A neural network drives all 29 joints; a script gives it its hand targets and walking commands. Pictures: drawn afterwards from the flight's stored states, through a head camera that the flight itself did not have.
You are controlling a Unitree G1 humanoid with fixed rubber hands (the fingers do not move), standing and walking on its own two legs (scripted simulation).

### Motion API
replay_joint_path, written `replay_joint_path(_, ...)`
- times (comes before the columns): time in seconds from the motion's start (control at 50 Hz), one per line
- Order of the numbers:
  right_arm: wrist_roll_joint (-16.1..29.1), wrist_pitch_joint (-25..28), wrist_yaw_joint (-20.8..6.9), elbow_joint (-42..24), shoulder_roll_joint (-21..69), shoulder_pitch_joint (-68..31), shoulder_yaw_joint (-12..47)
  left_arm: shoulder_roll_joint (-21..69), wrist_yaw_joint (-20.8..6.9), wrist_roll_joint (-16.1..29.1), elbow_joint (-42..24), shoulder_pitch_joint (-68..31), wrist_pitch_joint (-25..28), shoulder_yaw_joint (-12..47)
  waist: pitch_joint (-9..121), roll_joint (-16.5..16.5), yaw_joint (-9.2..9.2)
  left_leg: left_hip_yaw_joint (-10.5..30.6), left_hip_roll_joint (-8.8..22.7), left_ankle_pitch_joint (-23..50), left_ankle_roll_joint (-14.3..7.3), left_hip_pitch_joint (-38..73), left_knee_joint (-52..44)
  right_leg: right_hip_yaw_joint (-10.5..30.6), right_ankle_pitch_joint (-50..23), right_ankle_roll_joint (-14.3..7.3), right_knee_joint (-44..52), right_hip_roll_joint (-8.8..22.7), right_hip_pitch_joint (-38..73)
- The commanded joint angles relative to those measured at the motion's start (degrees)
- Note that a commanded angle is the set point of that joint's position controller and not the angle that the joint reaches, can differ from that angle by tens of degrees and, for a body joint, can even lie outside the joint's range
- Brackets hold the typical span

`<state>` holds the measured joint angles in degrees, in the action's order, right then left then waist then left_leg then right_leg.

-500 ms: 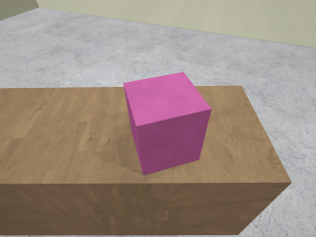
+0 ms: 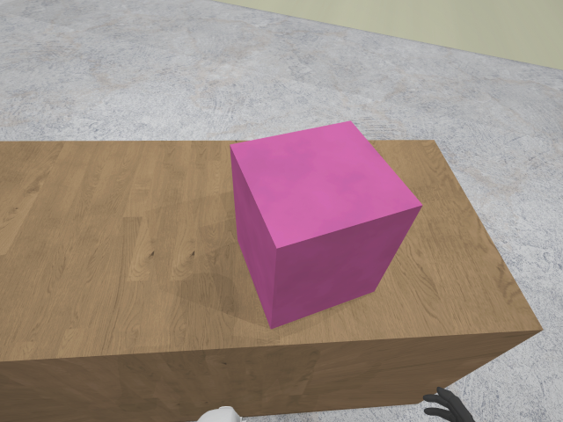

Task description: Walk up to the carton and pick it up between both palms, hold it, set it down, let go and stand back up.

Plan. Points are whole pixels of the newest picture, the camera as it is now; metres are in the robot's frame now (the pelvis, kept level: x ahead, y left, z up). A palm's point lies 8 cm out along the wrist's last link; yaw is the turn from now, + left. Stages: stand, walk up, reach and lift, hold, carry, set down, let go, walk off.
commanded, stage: walk up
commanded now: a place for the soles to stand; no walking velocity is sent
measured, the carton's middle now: (310, 226) +0.43 -0.02 +0.01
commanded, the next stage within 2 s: none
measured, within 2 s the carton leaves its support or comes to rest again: neither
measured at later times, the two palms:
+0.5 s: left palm out of the picture -0.02 +0.24 -0.07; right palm out of the picture +0.03 -0.32 -0.09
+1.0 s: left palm out of the picture -0.03 +0.20 -0.10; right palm out of the picture +0.14 -0.29 -0.06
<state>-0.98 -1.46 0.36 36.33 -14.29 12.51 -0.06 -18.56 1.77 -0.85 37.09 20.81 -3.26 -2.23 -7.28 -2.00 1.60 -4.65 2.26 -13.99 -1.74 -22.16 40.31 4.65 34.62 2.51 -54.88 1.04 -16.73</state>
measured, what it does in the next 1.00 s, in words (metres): steps on the spot: right foot, then left foot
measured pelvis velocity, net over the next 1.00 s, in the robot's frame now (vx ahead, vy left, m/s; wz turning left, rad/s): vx -0.02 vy -0.06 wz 0.20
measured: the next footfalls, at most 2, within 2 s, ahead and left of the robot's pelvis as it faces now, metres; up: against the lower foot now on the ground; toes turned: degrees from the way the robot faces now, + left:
right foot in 0.36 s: -0.02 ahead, -0.13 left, +0.00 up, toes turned -3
left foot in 0.84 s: +0.02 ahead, +0.06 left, +0.00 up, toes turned +9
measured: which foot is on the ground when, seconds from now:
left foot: down 0.00-0.40, up 0.42-0.82, down 0.84-1.00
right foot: up 0.00-0.34, down 0.36-0.90, up 0.92-1.00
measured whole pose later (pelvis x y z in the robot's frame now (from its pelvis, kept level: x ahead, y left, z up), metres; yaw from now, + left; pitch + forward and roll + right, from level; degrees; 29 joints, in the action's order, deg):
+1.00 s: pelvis -0.02 -0.06 +0.02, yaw +11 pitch -1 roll -1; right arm -1.0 -0.4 1.8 37.1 -13.8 16.8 -1.8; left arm -15.4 0.2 -1.3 40.2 24.3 -2.3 0.1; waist -0.9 -1.2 0.0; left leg 2.0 -1.0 -16.2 -2.2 -15.0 32.2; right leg -4.9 33.6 0.7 -47.1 1.7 -17.2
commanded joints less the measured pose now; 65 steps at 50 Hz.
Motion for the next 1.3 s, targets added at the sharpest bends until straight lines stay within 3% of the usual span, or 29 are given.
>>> replay_joint_path(0.0,-0.68,0.81,1.66,-3.87,-11.73,2.57,-4.55,-6.54,0.07,-0.7,-1.39,4.64,-0.46,-3.06,2.8,11.88,-1.74,21.49,12.47,-1.93,-6.85,1.71,-22.99,1.89,-3.72,-0.53,-9.13,0.96,-6.09)
replay_joint_path(0.06,-1.22,1.1,2.13,-3.67,-10.71,2.19,-4.88,-5.13,-1.46,-0.89,-1.07,3.58,-0.5,-2.77,4.38,11.28,-1.54,19.63,10.93,-14.12,-6.81,3.55,-24.55,-0.72,-6.64,-0.32,-6.83,0.46,-7.45)
replay_joint_path(0.2,-2.17,0.54,1.88,-4.33,-13.39,5.06,-6.1,-3.98,-2.94,0.09,-1.31,1.4,-0.29,-2.99,7.28,15.09,-2.68,19.53,11.11,-20.92,-6.61,3.47,-24.47,-6.95,-2.57,-1.51,7.58,-1.01,-3.37)
replay_joint_path(0.28,-1.26,-0.89,1.27,-4.6,-14.59,3.3,-6.23,-4.07,-3.15,0.47,0.44,6.73,0.81,-3.48,6.72,12.71,1.27,15.37,8.94,-23.23,-1.77,-6.53,-22.03,-9.74,-13.9,-4.5,23.82,-1.76,10.21)
replay_joint_path(0.3,-0.75,-0.9,1.04,-4.78,-13.04,3.7,-5.55,-5.0,-2.97,0.16,1.1,7.4,1.11,-3.71,6.38,8.91,1.84,13.09,6.46,-22.86,0.52,-8.34,-19.05,-8.89,-15.15,-5.13,27.49,-1.75,11.78)
replay_joint_path(0.32,-0.39,-0.74,0.82,-5.25,-10.43,6.32,-4.95,-6.71,-2.84,-0.73,1.27,7.25,1.23,-4.08,6.07,1.56,2.01,11.23,3.72,-21.99,2.06,-10.73,-9.49,-0.24,-7.5,-7.35,33.17,3.78,11.15)
replay_joint_path(0.34,0.84,-0.45,0.63,-6.47,-6.22,9.11,-3.91,-10.32,-2.5,-1.05,0.26,3.23,1.24,-4.83,4.48,-11.25,1.39,3.8,-3.83,-20.58,4.33,-12.87,7.17,17.69,10.35,-11.83,41.34,16.18,3.72)
replay_joint_path(0.36,0.31,-1.08,1.51,-5.9,-9.17,6.56,-5.16,-13.12,-1.59,-0.69,-0.52,-2.48,1.21,-5.36,-0.61,-10.03,1.43,9.49,-4.58,-20.64,3.42,-9.63,19.88,21.96,17.44,-15.83,45.75,21.89,-12.33)
replay_joint_path(0.4,0.08,-1.62,1.63,-3.75,-11.04,9.23,-5.75,-8.21,-1.17,-0.91,-0.93,-7.41,2.3,-3.18,-6.11,-8.2,-2.05,13.75,-4.18,-15.56,2.23,-8.58,24.07,14.4,5.19,-14.18,45.14,18.14,-13.11)
replay_joint_path(0.44,0.61,-0.72,1.41,-1.27,-9.79,12.35,-5.44,-4.27,-1.03,-1.48,-1.05,-5.93,3.13,-1.53,-3.92,-4.09,-2.46,13.43,-4.75,-8.58,2.67,-11.13,20.06,3.77,-13.63,-7.93,41.02,11.59,-2.55)
replay_joint_path(0.46,0.43,-0.21,1.33,-0.86,-8.81,12.94,-5.16,-4.33,-1.03,-1.57,-0.78,-4.71,3.31,-1.41,-2.48,-4.11,-2.05,12.51,-5.07,-7.7,2.92,-11.72,19.85,2.3,-17.57,-7.13,39.89,11.29,1.39)
replay_joint_path(0.48,0.08,0.13,1.15,-0.75,-8.1,13.4,-4.84,-3.86,-0.97,-1.58,-0.14,-2.84,3.45,-1.22,0.11,-2.41,-1.77,12.03,-5.19,-6.37,3.4,-12.06,18.97,1.88,-17.65,-6.82,39.03,10.61,5.66)
replay_joint_path(0.58,-1.09,0.57,0.9,-4.2,-5.95,6.85,-4.14,-5.55,-0.79,-1.84,2.05,6.46,3.76,-1.65,3.0,-6.89,3.81,7.57,-3.82,-7.46,4.66,-14.37,6.13,1.18,-20.79,-9.49,36.43,12.29,18.02)
replay_joint_path(0.68,-1.14,1.24,0.79,-4.91,-4.19,5.13,-3.85,-7.16,-0.38,-1.73,1.07,8.11,3.31,-1.68,6.79,-8.08,4.02,4.71,-2.98,-10.68,2.95,-6.59,-2.56,0.08,-35.51,-10.61,32.21,15.55,18.87)
replay_joint_path(0.72,-1.19,1.59,0.91,-3.95,-3.7,7.43,-3.8,-7.08,-0.45,-1.19,0.04,5.86,3.12,-0.94,7.21,-6.29,1.64,3.88,-3.21,-5.78,1.52,0.73,-6.71,-1.72,-39.42,-10.13,29.88,15.64,13.12)
replay_joint_path(0.78,-1.59,2.8,1.16,-2.17,-5.93,11.84,-4.4,-5.51,-1.06,0.15,-1.82,1.63,3.72,0.85,9.47,1.78,-3.76,8.99,-0.24,15.48,-2.32,18.48,-14.45,-7.72,-44.24,-5.43,22.39,12.81,-0.25)
replay_joint_path(0.8,-1.76,2.95,1.41,-1.68,-9.13,13.41,-5.05,-3.85,-1.43,0.44,-3.04,1.26,4.07,1.62,11.79,6.59,-4.91,18.6,5.74,21.73,-5.89,25.47,-12.59,-11.32,-36.57,-2.54,16.16,8.53,-7.95)
replay_joint_path(0.82,-0.92,2.79,1.55,-1.04,-10.6,14.4,-5.22,-1.89,-1.55,0.26,-3.1,2.86,3.84,1.95,14.26,10.21,-5.22,29.39,13.49,18.21,-11.94,23.87,-14.81,-11.95,-18.09,-0.65,10.7,3.88,-7.56)
replay_joint_path(0.84,-0.5,2.07,1.78,-0.37,-9.69,13.17,-5.33,-1.7,-1.17,0.22,-2.54,3.8,2.65,1.33,11.54,11.64,-5.05,30.85,16.15,10.42,-15.89,18.93,-17.73,-8.57,1.55,-0.8,7.52,2.07,-7.07)
replay_joint_path(0.86,-0.48,1.59,1.89,-0.37,-9.24,11.77,-5.31,-1.98,-0.92,-0.28,-2.23,3.83,1.89,0.84,7.74,12.44,-5.09,32.24,16.65,1.69,-17.15,15.08,-19.93,-7.06,6.08,-1.27,4.16,2.3,-9.64)
replay_joint_path(0.9,0.33,1.03,1.92,-0.93,-7.91,9.66,-4.69,-3.2,-1.18,-0.83,-2.13,3.61,1.64,0.08,0.53,11.8,-4.88,27.11,12.26,-6.54,-13.88,8.3,-23.95,-6.33,3.54,-1.75,4.83,2.43,-10.94)
replay_joint_path(0.94,0.21,1.14,1.84,-0.98,-7.66,6.83,-4.24,-2.65,-1.86,-0.34,-1.36,5.75,2.57,-0.03,-1.05,11.53,-3.32,20.57,6.89,2.87,-9.69,5.62,-22.27,-7.24,-4.6,-1.28,9.79,1.48,-7.82)
replay_joint_path(1.0,0.18,0.94,1.16,-1.09,-8.57,2.74,-4.2,-0.65,-1.86,-0.16,-1.27,7.15,3.72,-0.02,2.4,10.81,-1.43,15.56,3.68,11.63,-7.86,4.95,-17.88,-9.75,-14.73,-0.67,16.9,-0.64,-0.61)
replay_joint_path(1.08,1.19,-0.31,-0.33,-1.25,-8.82,0.88,-3.81,-2.84,-0.54,-0.65,-1.54,7.79,4.74,-1.71,6.69,9.12,0.09,12.62,1.81,-4.35,-4.11,-4.27,-12.01,-9.71,-26.59,-1.82,24.73,-0.99,12.18)
replay_joint_path(1.1,1.15,-0.49,-0.59,-1.61,-8.2,1.02,-3.4,-4.35,-0.21,-0.9,-2.55,6.88,4.66,-2.17,6.15,6.62,0.24,12.73,1.37,-8.82,-2.47,-7.26,-10.78,-5.97,-24.67,-3.06,24.98,1.85,13.07)
replay_joint_path(1.12,0.98,-0.63,-0.93,-2.52,-6.97,1.98,-2.85,-6.94,0.18,-1.4,-3.35,6.31,4.75,-2.78,6.47,0.83,0.14,10.76,-0.31,-9.93,-0.39,-8.37,-4.46,3.65,-18.31,-5.7,29.15,9.21,11.53)
replay_joint_path(1.14,0.35,-1.01,-0.88,-2.55,-5.82,4.1,-2.9,-10.99,0.48,-1.0,-4.61,4.3,4.49,-3.52,5.98,-5.37,-1.07,6.76,-3.51,-13.53,1.89,-3.64,4.28,16.45,-10.45,-11.77,37.28,19.13,2.87)
replay_joint_path(1.16,-1.24,-1.67,-0.74,-1.51,-7.4,5.35,-3.66,-11.24,0.73,-0.77,-4.47,1.76,4.37,-4.0,3.2,-5.9,-1.4,7.57,-1.29,-15.52,2.17,-0.38,10.41,19.18,-9.36,-16.2,38.93,23.08,-2.72)
replay_joint_path(1.28,-0.92,-0.87,-0.79,-0.03,-6.52,3.27,-3.39,-7.21,0.32,-1.19,-4.67,4.23,4.55,-2.05,4.96,-7.84,0.02,7.0,0.33,-17.35,3.4,-2.82,5.91,7.79,-42.11,-13.15,31.49,15.33,7.1)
